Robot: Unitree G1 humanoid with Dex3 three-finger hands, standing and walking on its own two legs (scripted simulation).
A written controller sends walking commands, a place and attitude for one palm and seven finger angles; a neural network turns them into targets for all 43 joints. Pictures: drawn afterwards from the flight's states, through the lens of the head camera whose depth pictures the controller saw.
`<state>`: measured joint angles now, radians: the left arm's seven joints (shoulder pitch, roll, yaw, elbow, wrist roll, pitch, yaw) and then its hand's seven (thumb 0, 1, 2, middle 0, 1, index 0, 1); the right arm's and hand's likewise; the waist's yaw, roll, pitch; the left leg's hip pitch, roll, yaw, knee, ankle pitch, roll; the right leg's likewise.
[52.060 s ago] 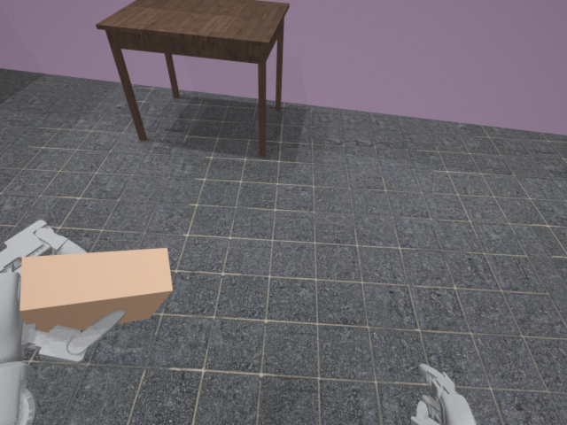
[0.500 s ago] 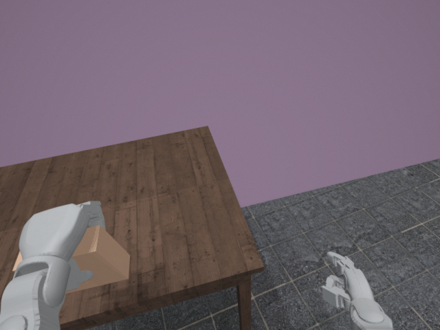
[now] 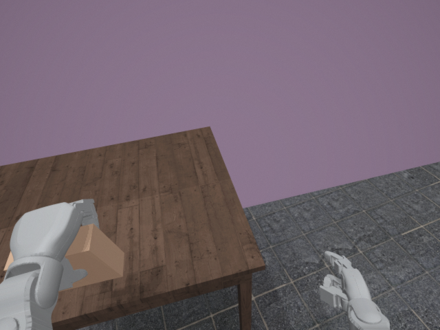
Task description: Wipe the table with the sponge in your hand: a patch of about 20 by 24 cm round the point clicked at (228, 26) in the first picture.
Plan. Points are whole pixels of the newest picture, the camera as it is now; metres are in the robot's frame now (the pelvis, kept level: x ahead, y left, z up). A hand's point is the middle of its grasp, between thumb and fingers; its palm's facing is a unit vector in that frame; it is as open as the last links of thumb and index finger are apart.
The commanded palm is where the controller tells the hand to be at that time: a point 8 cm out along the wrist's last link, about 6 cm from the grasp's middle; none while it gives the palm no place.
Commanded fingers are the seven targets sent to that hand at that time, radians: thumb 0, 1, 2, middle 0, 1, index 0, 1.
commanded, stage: step back with the hand held close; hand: left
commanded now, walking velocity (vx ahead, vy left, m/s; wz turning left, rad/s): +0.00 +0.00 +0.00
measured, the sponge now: (78, 264) +0.18 +0.29 +0.06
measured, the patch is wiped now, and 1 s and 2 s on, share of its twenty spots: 1.00 1.00 1.00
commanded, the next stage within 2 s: stop stepping back and stand still in 1.52 s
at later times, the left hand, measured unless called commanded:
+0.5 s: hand (83, 216) +0.21 +0.26 +0.16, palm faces +0.29 -0.84 -0.47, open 9.0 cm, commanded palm +0.16 +0.30 +0.18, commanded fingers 0.00 0.10 1.30 -1.20 -1.60 -1.20 -1.60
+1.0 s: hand (40, 261) +0.14 +0.28 +0.15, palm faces +0.37 -0.86 -0.36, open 9.0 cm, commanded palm +0.09 +0.32 +0.18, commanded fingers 0.00 0.10 1.30 -1.20 -1.60 -1.20 -1.60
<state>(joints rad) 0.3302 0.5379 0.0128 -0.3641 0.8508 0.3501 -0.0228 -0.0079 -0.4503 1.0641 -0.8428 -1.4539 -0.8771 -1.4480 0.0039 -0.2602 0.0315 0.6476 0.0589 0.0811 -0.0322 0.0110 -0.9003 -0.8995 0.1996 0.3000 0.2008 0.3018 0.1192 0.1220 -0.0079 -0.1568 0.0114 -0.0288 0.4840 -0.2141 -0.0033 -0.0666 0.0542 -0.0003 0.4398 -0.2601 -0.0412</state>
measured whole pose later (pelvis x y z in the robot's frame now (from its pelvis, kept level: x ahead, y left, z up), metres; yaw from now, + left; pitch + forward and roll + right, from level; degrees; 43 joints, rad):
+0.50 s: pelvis +0.00 +0.02 -0.01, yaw -1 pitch +2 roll -3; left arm 0.57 0.46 0.38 -0.62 -0.09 -0.07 0.12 -0.01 -0.46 1.07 -0.84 -1.46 -0.88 -1.45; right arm 0.26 -0.26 -0.02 0.58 0.04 0.05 -0.07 0.01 -0.90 -0.90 0.20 0.30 0.20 0.30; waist -0.03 0.02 -0.02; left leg -0.41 -0.01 -0.06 0.65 -0.28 0.02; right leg -0.30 0.05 0.00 0.56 -0.30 -0.01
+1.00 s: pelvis -0.07 +0.04 -0.02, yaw +0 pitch +1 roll -4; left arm 0.49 0.41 0.34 -0.59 -0.07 -0.12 0.12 -0.01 -0.47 1.07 -0.85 -1.47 -0.88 -1.46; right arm 0.17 -0.23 0.01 0.56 0.02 -0.04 -0.06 0.01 -0.90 -0.90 0.20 0.30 0.20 0.30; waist 0.01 0.01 -0.03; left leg -0.52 0.00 -0.05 0.70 -0.18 0.04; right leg -0.36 0.05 -0.03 0.65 -0.30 0.01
